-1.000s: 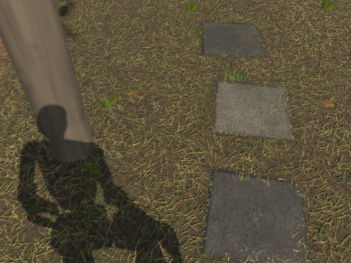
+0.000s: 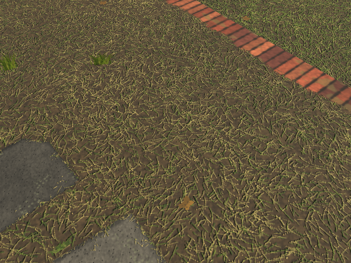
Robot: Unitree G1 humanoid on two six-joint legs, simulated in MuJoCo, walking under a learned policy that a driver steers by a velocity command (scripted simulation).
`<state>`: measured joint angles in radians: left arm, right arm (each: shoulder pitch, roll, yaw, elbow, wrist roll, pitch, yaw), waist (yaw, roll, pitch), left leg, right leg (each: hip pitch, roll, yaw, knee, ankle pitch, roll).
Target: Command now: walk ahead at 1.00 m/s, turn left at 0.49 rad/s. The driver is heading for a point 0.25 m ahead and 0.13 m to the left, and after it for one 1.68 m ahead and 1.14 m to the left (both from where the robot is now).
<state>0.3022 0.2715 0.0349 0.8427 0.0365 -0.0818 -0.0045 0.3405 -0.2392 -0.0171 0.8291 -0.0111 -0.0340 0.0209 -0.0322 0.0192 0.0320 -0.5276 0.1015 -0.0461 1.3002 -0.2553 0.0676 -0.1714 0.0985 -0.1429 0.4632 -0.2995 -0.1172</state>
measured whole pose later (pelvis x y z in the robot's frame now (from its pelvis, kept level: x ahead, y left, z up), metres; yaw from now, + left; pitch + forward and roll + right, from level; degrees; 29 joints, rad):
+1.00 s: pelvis +0.88 +0.27 -0.01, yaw +53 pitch +2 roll -3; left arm 0.52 0.32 0.05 0.89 0.03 -0.11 0.00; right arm -0.02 -0.34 -0.03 0.57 -0.03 0.01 0.09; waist 0.08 0.06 0.01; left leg -0.81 0.06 0.05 1.05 -0.06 0.11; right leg 0.10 -0.01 -0.25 0.26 -0.33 0.03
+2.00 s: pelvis +1.45 +1.04 -0.02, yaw +29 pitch +3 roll +0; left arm 0.47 0.35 0.10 0.84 0.00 -0.07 -0.01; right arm -0.03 -0.27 0.05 0.56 -0.03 -0.09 0.00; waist 0.13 0.01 0.01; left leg -0.54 0.04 -0.07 0.50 -0.09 -0.01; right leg 0.05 0.16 0.30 0.53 -0.50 -0.14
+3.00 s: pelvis +1.65 +1.30 +0.01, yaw +30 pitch +3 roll -5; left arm 0.04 0.31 0.12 0.73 0.00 0.03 0.07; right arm 0.33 -0.29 -0.07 0.70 0.02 0.03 -0.05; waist -0.04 -0.02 0.03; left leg -0.31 -0.03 -0.17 0.49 -0.22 0.04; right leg -0.59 0.09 0.09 1.10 -0.30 0.05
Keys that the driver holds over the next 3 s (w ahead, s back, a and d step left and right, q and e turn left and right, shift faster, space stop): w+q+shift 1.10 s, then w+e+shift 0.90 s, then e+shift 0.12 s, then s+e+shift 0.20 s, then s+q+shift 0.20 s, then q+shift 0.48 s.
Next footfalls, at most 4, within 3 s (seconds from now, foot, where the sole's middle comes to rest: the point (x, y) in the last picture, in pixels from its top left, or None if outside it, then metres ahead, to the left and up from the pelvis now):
0.28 left None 0.44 0.11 -0.77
0.68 right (151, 172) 0.90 0.11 -0.77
1.14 left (58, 152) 1.03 0.55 -0.77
1.58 right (10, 105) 1.34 0.86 -0.77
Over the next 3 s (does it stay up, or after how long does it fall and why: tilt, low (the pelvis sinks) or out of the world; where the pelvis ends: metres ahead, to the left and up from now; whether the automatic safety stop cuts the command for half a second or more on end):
stays up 1.65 1.30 0.01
